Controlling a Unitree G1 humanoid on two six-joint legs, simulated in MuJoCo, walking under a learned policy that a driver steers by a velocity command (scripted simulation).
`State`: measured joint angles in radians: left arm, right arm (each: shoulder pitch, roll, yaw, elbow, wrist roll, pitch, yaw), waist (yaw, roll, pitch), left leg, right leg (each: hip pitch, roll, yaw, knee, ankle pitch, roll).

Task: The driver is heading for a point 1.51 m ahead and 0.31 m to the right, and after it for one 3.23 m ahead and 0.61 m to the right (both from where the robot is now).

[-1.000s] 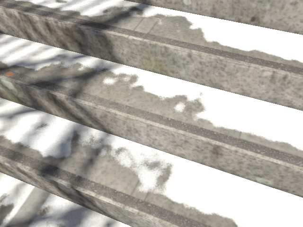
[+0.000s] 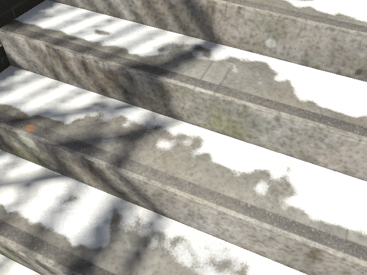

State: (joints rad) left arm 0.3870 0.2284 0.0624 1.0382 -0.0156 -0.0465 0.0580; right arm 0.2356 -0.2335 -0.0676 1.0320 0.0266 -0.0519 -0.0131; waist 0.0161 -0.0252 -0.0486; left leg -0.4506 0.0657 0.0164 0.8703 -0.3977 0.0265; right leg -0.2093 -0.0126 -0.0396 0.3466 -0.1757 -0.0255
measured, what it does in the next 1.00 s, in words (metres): climbs, turning right: left foot, then right foot 0.17 m higher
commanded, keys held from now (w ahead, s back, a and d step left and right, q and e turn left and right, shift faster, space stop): w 0.16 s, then w+e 0.84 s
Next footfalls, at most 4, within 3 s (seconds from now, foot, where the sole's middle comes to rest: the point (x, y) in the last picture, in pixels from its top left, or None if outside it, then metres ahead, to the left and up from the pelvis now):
0.12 left None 0.09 0.15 -0.78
0.64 right None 0.40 -0.01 -0.61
1.18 left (167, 159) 0.81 0.09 -0.45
1.74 right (263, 85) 1.02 -0.24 -0.28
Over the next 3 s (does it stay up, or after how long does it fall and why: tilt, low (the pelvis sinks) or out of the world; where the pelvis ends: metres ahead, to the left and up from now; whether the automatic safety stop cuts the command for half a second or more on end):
stays up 1.51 -0.43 0.77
